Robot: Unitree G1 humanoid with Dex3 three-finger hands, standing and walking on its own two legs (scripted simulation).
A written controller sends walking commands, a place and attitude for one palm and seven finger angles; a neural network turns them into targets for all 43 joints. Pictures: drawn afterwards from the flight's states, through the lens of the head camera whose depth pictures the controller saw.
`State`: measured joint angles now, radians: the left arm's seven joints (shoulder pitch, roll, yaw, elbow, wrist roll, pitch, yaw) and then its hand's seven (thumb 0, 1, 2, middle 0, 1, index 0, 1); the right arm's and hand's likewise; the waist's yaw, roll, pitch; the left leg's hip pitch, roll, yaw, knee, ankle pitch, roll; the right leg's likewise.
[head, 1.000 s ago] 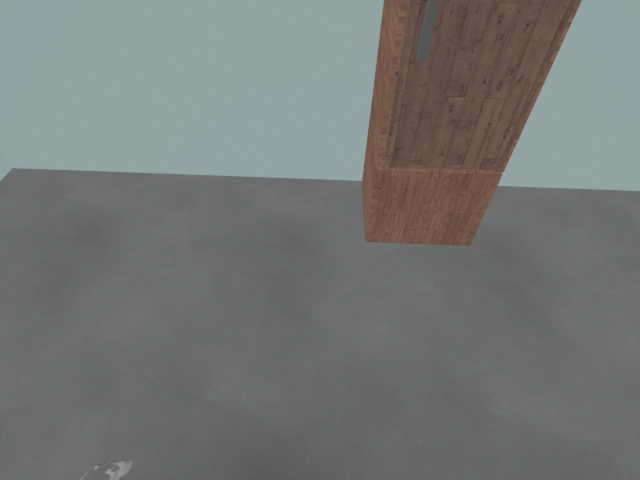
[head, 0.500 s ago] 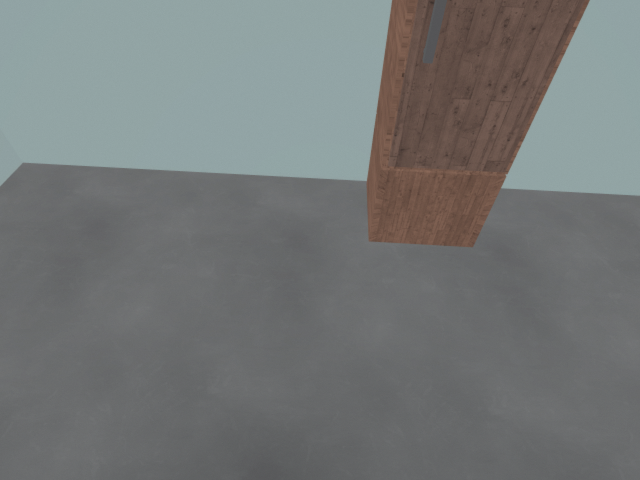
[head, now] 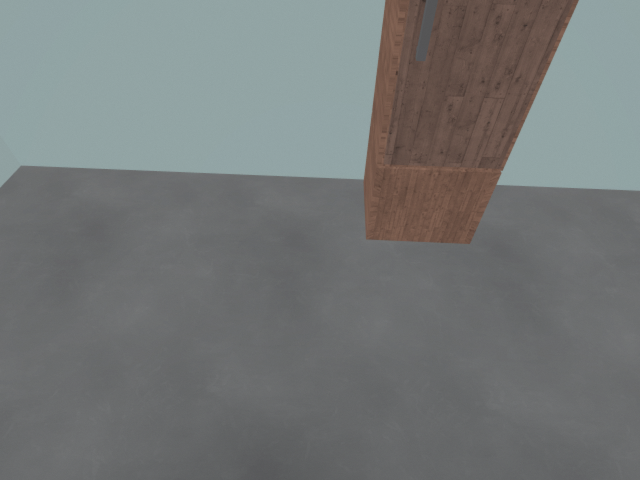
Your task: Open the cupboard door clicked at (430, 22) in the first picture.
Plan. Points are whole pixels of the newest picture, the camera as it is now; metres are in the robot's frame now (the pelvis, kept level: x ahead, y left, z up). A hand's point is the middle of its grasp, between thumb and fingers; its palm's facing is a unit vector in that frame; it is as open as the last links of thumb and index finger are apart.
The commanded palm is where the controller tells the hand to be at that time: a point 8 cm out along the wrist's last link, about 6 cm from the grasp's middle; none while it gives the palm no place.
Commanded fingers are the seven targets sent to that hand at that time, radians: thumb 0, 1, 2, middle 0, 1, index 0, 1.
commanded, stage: look at it before walking up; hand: left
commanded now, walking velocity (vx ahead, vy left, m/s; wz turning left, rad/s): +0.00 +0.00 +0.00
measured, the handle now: (425, 24) +1.16 -0.21 +0.12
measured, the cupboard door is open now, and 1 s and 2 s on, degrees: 0 0 0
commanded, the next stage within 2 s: walk to a spot facing it in 0.54 s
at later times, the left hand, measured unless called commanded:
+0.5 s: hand out of the picture +0.08 +0.25 -0.15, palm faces -0.02 -0.94 -0.33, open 7.4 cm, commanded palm none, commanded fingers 0.00 0.90 0.90 -0.20 -0.30 -0.20 -0.30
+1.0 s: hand out of the picture +0.07 +0.20 -0.18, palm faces -0.14 -0.95 -0.27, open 7.4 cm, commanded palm none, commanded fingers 0.00 0.90 0.90 -0.20 -0.30 -0.20 -0.30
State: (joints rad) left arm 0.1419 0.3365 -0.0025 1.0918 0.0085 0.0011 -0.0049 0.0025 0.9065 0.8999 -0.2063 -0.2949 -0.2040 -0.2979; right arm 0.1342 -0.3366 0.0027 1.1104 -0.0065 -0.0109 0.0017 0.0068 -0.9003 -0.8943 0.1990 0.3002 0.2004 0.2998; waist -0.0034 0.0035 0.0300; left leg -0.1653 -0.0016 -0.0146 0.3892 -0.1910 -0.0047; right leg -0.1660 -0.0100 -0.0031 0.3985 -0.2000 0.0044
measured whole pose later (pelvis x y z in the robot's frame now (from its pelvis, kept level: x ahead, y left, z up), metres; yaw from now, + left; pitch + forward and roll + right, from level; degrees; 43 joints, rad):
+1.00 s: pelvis -0.01 -0.01 -0.02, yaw -10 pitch -1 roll +2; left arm 0.21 0.26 0.03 0.99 0.01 0.07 -0.02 0.00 0.91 0.90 -0.20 -0.29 -0.20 -0.30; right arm 0.14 -0.23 -0.03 1.00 -0.01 0.02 -0.02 0.01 -0.90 -0.89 0.20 0.30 0.20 0.30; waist 0.02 -0.02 0.09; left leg -0.24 0.06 0.14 0.57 -0.30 -0.02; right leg -0.36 0.01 0.03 0.77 -0.40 0.01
